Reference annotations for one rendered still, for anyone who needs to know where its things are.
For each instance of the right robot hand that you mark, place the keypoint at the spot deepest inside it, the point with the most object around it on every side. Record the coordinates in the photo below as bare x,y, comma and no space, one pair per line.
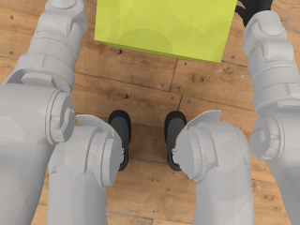
252,7

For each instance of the robot left upper arm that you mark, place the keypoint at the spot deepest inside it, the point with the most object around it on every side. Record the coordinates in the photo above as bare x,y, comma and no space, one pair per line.
33,120

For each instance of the left robot forearm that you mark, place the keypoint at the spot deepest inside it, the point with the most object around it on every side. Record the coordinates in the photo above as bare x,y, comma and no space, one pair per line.
54,47

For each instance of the robot left thigh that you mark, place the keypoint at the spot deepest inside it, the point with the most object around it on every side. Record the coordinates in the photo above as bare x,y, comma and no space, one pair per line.
87,164

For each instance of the right robot shin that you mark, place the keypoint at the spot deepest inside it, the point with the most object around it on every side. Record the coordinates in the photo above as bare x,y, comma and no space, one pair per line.
208,116

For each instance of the robot right upper arm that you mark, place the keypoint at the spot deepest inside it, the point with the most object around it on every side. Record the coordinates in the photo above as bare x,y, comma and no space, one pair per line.
275,139

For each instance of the right robot forearm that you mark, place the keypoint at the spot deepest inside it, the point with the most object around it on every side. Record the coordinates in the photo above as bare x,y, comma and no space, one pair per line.
271,65

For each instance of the carton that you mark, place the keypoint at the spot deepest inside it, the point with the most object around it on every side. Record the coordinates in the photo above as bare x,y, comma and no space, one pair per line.
192,30

